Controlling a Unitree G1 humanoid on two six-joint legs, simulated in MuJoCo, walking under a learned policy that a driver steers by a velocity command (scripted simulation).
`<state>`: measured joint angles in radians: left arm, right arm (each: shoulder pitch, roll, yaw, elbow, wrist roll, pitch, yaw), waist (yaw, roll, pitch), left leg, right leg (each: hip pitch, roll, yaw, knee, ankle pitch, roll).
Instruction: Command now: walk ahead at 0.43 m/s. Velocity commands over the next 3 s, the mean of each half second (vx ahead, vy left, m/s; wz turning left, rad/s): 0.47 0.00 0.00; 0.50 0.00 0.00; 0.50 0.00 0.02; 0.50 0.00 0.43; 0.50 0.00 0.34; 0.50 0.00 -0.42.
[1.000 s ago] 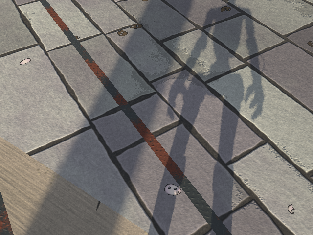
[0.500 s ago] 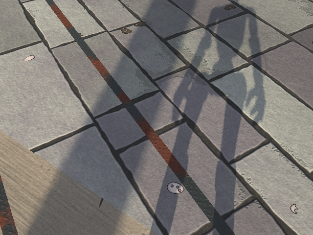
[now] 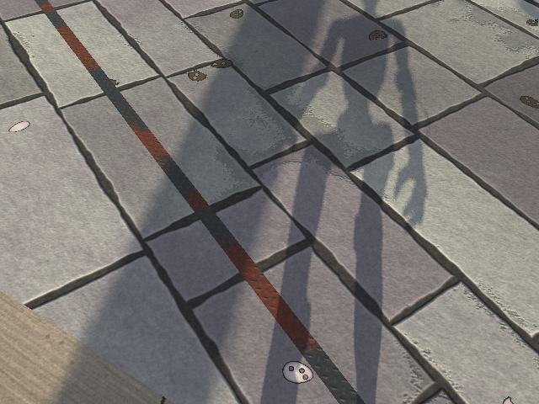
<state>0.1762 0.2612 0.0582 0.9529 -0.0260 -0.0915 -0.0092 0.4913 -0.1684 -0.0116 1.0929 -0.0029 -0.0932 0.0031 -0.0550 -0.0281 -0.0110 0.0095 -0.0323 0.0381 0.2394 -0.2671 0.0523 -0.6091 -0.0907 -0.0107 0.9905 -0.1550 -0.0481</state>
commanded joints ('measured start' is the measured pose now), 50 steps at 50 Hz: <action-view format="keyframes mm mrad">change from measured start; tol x64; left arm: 1 -174 -9 -14 -104 3 -8 -9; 50 75 55 15 -35 14 18 20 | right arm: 1 37 -163 -23 -44 -4 4 -21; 50 -220 -203 -71 -204 -3 -28 17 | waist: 1 -11 98 147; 50 72 80 19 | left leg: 1 -34 225 -147 -137 322 119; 11 74 253 -39 245 945 59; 15 -738 38 -174 1183 -231 -3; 36 -641 112 -39 272 235 3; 41 421 450 -785 79 18 303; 50 -171 261 -199 -114 317 189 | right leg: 1 -138 2 -19 -208 106 30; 13 1066 -238 513 -489 -157 -305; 31 501 -99 76 -890 121 -160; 39 563 -79 8 -344 546 -66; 42 -131 90 134 367 -379 -5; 50 -47 -67 69 38 -17 20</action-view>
